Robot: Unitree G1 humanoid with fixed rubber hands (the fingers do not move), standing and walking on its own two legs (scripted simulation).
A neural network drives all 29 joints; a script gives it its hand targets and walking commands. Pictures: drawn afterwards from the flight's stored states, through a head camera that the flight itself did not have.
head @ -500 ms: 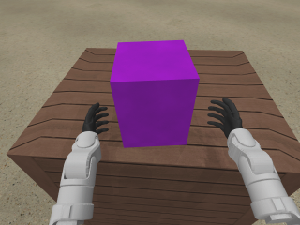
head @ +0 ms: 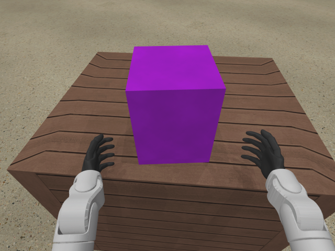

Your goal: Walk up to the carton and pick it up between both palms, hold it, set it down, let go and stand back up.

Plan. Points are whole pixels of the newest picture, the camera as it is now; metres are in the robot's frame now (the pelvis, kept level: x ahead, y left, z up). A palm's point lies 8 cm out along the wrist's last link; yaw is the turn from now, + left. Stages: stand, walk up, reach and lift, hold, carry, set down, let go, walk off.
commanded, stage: set down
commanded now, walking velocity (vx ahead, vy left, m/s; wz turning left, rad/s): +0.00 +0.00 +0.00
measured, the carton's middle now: (172, 105) +0.48 +0.04 +0.12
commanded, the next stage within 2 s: none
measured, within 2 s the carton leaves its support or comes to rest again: neither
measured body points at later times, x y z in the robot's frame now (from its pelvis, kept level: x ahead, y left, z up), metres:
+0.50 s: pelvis +0.01 +0.00 +0.00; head +0.01 +0.02 +0.45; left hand +0.24 +0.21 +0.06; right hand +0.26 -0.20 +0.06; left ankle +0.03 +0.12 -0.74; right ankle +0.09 -0.10 -0.74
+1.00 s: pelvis +0.02 +0.00 +0.00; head +0.02 +0.02 +0.45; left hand +0.24 +0.20 +0.05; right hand +0.25 -0.21 +0.05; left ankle +0.03 +0.12 -0.74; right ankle +0.09 -0.10 -0.74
